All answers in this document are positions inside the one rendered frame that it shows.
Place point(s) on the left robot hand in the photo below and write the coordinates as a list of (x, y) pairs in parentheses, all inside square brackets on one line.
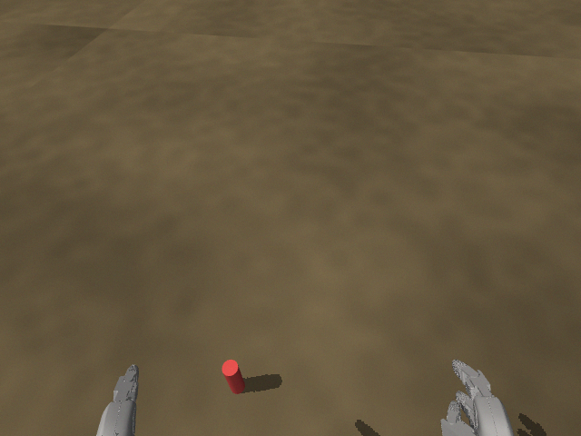
[(118, 418)]

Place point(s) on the right robot hand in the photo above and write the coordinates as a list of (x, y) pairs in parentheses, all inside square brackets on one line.
[(487, 414)]

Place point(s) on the can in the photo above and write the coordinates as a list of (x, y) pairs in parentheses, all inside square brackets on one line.
[(233, 376)]

